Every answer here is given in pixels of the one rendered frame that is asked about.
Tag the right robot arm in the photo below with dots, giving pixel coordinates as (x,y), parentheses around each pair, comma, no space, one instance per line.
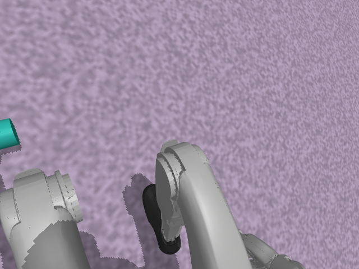
(284,262)

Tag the right robot hand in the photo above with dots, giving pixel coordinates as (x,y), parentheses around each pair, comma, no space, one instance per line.
(262,253)

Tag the right robot foot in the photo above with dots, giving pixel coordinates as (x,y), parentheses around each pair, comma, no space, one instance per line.
(153,214)

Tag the can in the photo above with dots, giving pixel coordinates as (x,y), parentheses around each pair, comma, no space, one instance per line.
(8,134)

